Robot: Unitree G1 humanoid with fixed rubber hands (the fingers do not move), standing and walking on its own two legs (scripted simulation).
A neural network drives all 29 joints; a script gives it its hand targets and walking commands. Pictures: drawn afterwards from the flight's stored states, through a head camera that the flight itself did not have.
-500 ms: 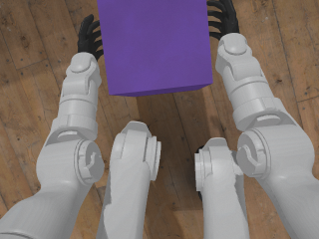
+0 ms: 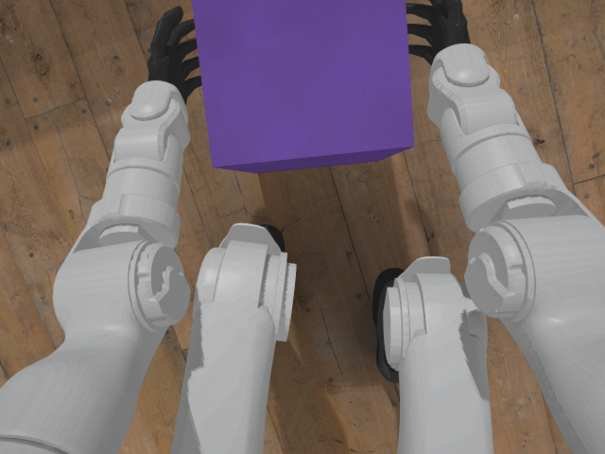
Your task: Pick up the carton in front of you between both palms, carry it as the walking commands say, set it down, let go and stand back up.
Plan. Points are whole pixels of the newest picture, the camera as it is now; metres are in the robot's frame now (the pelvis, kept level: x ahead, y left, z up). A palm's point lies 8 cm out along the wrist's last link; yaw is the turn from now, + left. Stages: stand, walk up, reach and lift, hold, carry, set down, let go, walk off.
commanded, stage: set down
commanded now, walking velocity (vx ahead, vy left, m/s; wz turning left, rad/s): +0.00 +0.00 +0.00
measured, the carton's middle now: (307, 88) +0.50 +0.10 -0.25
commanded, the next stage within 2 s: let go in 1.48 s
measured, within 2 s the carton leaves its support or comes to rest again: neither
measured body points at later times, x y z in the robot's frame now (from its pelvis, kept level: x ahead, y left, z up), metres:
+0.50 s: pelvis +0.00 +0.02 -0.01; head +0.37 +0.05 +0.25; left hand +0.47 +0.32 -0.19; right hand +0.55 -0.07 -0.20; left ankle +0.14 +0.14 -0.35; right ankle +0.10 -0.11 -0.35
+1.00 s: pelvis +0.02 +0.02 +0.10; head +0.33 +0.05 +0.42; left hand +0.47 +0.32 -0.02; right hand +0.56 -0.06 -0.02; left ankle +0.14 +0.14 -0.35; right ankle +0.10 -0.11 -0.35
